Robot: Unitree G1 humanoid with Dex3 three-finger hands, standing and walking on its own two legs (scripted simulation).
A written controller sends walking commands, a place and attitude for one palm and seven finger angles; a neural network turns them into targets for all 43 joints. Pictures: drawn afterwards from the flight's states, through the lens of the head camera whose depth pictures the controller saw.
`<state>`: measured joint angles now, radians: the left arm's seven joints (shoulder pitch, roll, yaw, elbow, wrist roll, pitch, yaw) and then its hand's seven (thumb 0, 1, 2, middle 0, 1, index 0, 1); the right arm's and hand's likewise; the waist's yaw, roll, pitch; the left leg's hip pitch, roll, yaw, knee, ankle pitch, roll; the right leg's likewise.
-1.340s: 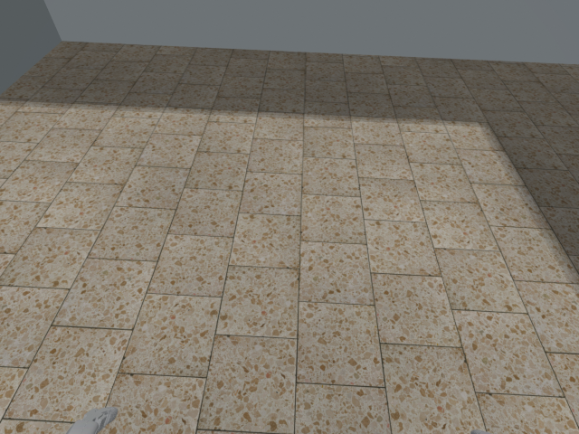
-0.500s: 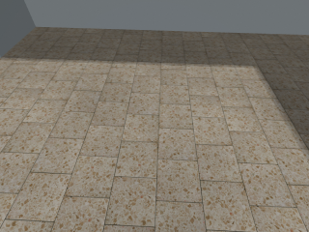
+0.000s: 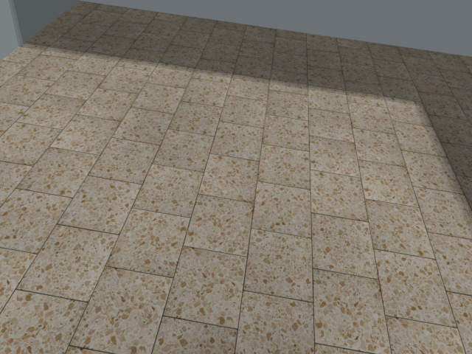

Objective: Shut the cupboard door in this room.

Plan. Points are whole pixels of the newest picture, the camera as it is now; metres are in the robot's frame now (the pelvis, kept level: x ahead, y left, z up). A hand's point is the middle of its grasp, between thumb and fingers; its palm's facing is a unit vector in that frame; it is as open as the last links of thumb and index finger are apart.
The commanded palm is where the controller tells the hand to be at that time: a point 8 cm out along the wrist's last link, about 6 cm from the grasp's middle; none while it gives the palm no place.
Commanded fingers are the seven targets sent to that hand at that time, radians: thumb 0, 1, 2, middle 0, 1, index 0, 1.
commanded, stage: turn or walk to find it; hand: left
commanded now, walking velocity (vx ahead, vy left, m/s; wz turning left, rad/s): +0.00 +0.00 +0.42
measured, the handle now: out of the picture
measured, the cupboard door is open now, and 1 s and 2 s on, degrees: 81 81 81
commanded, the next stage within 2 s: none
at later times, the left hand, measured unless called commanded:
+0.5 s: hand out of the picture -0.01 +0.17 -0.13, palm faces +0.25 -0.92 -0.30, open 7.4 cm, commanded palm none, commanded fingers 0.00 0.90 0.90 -0.20 -0.30 -0.20 -0.30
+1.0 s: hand out of the picture -0.12 +0.19 -0.16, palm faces +0.49 -0.84 -0.24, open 7.4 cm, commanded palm none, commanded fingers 0.00 0.90 0.90 -0.20 -0.30 -0.20 -0.30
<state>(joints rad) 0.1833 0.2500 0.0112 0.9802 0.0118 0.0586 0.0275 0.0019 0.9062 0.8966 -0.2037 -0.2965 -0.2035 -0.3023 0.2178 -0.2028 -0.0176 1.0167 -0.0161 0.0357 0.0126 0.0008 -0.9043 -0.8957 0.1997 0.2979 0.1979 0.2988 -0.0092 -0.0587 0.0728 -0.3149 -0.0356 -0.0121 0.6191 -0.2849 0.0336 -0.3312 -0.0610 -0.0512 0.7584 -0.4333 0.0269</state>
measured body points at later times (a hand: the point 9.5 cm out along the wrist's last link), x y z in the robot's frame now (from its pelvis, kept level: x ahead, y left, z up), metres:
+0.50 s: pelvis -0.03 -0.05 +0.01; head -0.01 -0.07 +0.46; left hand -0.02 +0.21 -0.11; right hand +0.07 -0.30 -0.14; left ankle -0.05 +0.09 -0.65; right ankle -0.04 -0.15 -0.73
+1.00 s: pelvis -0.06 -0.01 +0.01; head -0.04 +0.02 +0.46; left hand -0.15 +0.24 -0.15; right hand +0.15 -0.18 -0.12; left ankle -0.10 +0.07 -0.73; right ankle -0.02 -0.16 -0.65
